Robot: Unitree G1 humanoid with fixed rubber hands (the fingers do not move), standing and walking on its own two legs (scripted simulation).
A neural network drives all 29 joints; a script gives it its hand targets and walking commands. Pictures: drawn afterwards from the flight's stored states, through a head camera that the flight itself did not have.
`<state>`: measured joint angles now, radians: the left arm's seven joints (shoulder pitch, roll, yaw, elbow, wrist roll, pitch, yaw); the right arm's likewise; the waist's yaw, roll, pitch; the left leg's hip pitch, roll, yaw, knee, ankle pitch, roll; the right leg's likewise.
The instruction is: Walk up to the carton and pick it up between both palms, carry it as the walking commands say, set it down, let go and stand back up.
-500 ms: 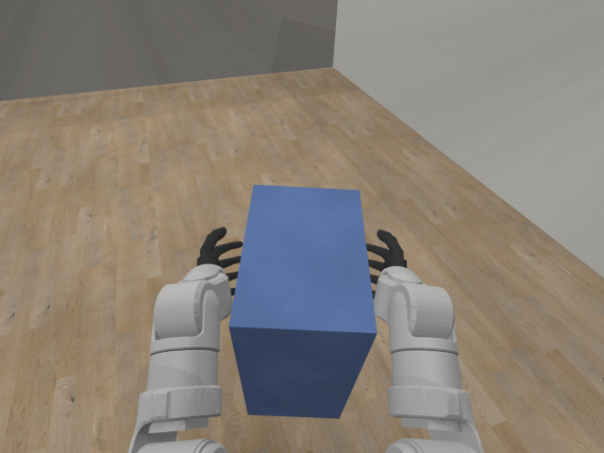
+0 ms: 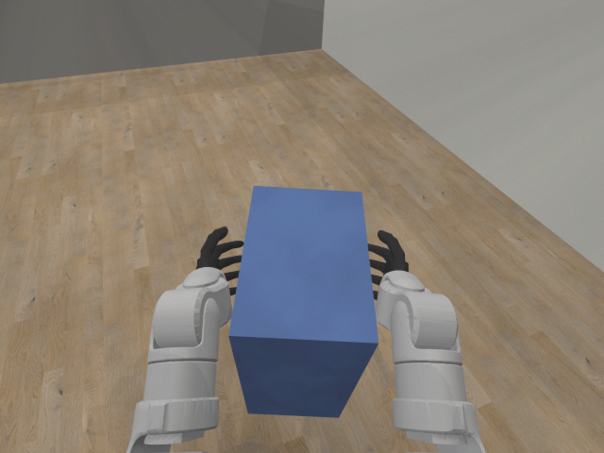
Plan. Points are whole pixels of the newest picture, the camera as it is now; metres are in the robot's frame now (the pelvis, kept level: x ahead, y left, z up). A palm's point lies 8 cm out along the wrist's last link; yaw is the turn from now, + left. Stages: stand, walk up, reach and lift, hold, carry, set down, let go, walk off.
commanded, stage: carry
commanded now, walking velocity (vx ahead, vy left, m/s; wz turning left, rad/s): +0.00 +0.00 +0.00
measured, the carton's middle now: (300, 312) +0.32 +0.00 +0.02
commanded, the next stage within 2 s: hold in 0.38 s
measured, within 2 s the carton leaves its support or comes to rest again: neither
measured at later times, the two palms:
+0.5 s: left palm (218, 310) +0.31 +0.11 +0.04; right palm (388, 313) +0.31 -0.12 +0.05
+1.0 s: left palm (226, 283) +0.33 +0.10 +0.08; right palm (401, 304) +0.30 -0.13 +0.07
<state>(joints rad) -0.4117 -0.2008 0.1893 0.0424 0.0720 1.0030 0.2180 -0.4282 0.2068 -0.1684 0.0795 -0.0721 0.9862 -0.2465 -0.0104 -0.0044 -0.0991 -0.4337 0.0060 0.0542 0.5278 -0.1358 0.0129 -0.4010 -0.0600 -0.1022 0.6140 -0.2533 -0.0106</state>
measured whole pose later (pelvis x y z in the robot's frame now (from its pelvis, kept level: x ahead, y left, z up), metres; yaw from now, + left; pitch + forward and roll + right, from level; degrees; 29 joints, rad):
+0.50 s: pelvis +0.01 +0.00 +0.01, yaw -3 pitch -5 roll +0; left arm -0.35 -0.18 0.14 0.28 0.22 0.84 0.14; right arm -0.39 0.19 -0.15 0.37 -0.20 0.80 -0.14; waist 0.01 -0.01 0.04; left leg -0.26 0.00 0.00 0.50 -0.16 0.01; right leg -0.21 0.00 -0.05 0.52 -0.23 -0.02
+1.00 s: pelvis +0.02 +0.01 +0.01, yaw -4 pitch -11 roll +0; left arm -0.43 -0.21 0.26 0.50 0.33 0.77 0.09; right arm -0.43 0.21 -0.28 0.56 -0.29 0.73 -0.08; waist -0.01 0.00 -0.03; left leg -0.09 0.01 0.04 0.48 -0.20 0.02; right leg -0.05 0.01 -0.01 0.49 -0.24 -0.01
